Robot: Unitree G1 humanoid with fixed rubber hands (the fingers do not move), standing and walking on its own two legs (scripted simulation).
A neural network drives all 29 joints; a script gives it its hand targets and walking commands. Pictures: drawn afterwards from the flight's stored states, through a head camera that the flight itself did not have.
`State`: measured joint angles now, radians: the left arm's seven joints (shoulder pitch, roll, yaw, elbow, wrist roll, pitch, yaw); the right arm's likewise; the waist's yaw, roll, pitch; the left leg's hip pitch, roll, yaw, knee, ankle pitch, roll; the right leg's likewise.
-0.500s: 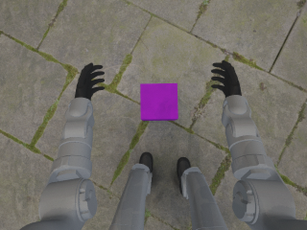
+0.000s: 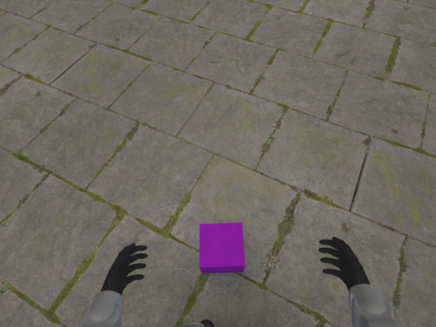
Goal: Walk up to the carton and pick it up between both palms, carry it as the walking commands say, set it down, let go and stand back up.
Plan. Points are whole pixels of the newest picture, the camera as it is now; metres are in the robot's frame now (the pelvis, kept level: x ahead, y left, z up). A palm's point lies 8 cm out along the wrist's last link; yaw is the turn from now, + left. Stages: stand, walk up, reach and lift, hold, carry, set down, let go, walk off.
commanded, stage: let go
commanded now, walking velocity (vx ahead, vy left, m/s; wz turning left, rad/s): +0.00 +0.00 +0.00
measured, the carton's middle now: (221, 248) +0.40 +0.04 -0.69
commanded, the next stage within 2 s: stand in 0.54 s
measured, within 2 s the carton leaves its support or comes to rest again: neither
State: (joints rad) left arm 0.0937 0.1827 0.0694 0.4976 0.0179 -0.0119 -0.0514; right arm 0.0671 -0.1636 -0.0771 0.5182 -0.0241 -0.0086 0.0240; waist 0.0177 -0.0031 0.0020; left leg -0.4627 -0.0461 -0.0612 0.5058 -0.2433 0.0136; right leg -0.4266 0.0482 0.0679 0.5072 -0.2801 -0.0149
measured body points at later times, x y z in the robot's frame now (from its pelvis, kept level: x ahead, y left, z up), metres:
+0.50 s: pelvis +0.00 -0.01 +0.01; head +0.01 +0.00 +0.46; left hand +0.18 +0.22 -0.07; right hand +0.18 -0.24 -0.07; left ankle -0.01 +0.11 -0.73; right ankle -0.03 -0.11 -0.73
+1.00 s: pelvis +0.02 +0.01 +0.00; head +0.02 +0.02 +0.45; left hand +0.15 +0.30 -0.10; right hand +0.15 -0.28 -0.09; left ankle -0.01 +0.11 -0.73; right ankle -0.03 -0.11 -0.73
